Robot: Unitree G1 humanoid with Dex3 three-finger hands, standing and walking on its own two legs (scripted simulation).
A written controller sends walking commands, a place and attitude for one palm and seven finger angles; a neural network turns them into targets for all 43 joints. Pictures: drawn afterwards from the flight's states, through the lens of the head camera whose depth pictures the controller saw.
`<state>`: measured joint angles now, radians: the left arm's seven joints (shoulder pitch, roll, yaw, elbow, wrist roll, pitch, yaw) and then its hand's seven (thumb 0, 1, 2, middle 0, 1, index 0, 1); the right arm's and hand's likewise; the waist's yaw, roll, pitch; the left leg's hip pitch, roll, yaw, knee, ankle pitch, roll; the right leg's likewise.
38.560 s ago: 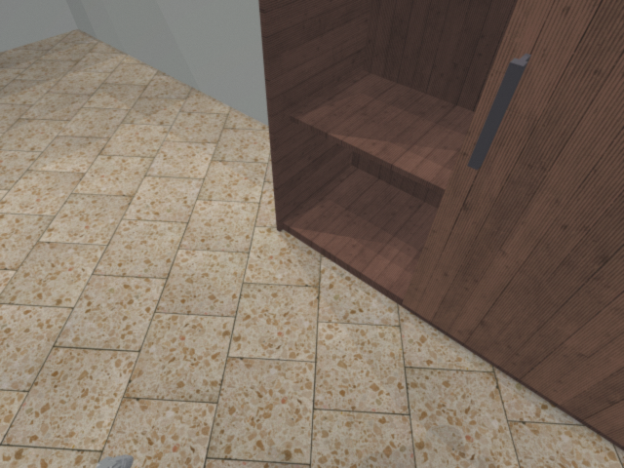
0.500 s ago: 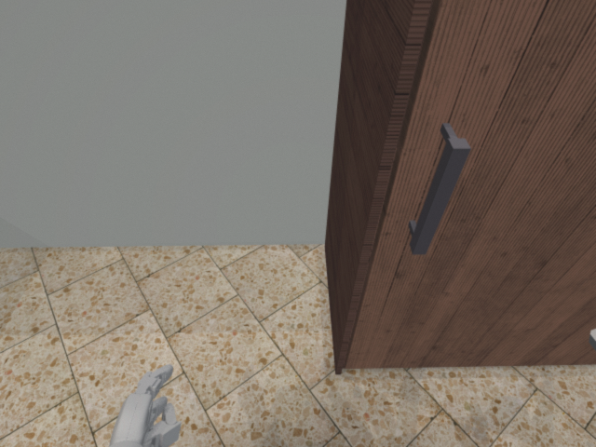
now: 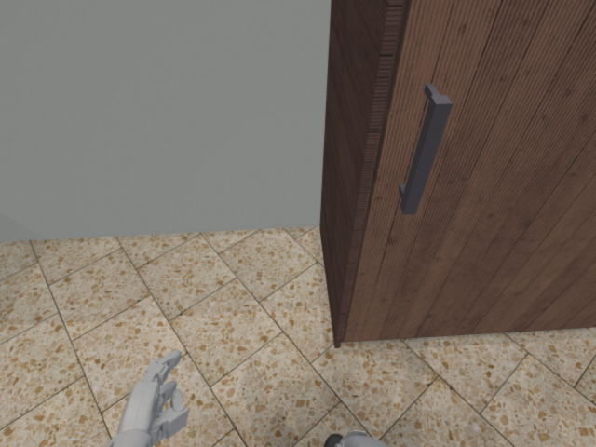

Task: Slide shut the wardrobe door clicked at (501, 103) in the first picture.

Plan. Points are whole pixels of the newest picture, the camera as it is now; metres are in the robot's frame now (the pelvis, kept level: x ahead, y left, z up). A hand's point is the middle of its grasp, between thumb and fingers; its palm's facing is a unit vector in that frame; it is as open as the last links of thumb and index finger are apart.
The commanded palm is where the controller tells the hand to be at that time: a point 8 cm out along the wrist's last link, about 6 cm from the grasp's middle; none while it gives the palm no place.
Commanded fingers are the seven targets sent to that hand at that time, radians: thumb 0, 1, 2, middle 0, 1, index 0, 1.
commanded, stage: step back with the hand held close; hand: right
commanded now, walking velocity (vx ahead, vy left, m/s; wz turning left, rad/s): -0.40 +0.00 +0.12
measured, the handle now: (418, 154) +0.54 -0.19 +0.11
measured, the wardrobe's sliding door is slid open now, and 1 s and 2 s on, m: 0.01 0.01 0.01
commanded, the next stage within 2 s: stop stepping back and stand still in 0.22 s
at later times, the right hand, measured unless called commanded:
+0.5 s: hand out of the picture +0.10 -0.28 +0.18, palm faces +0.26 +0.84 -0.49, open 7.4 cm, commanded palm +0.05 -0.32 +0.21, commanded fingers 0.00 -0.90 -0.90 0.20 0.30 0.20 0.30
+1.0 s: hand out of the picture +0.00 -0.31 +0.21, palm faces +0.43 +0.81 -0.39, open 7.4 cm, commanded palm -0.05 -0.35 +0.21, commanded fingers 0.00 -0.90 -0.90 0.20 0.30 0.20 0.30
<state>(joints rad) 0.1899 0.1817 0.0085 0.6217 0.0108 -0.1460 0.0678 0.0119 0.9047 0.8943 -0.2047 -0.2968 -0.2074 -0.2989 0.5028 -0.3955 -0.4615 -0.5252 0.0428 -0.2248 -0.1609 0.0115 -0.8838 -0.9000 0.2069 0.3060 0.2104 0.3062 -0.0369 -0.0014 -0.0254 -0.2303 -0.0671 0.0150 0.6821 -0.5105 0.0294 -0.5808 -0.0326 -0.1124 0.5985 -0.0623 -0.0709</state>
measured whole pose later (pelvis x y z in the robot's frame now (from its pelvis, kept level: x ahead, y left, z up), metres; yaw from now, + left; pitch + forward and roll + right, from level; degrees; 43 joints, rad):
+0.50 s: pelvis -0.12 -0.03 +0.03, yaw +5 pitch +2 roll +1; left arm 0.21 0.18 0.00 0.56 0.00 -0.09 0.06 0.01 0.91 0.89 -0.20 -0.30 -0.21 -0.30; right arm 0.68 -0.49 -0.44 -0.65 0.05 -0.14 -0.15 0.01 -0.88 -0.90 0.21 0.31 0.21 0.31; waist 0.01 0.09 0.01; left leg -0.30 -0.03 0.04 0.56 -0.31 -0.02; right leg -0.30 -0.04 -0.09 0.50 -0.23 -0.03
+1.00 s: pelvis -0.21 -0.06 +0.03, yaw +4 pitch -3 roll +3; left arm 0.29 0.17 -0.01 0.67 0.01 -0.09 0.07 0.01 0.91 0.89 -0.20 -0.30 -0.21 -0.30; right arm 0.51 -0.42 -0.41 -0.46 0.03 -0.15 -0.18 0.01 -0.88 -0.90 0.21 0.31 0.21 0.31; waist 0.02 -0.01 -0.06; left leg -0.27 -0.05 0.13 0.77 -0.50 0.03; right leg -0.33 -0.04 -0.07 0.51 -0.20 -0.05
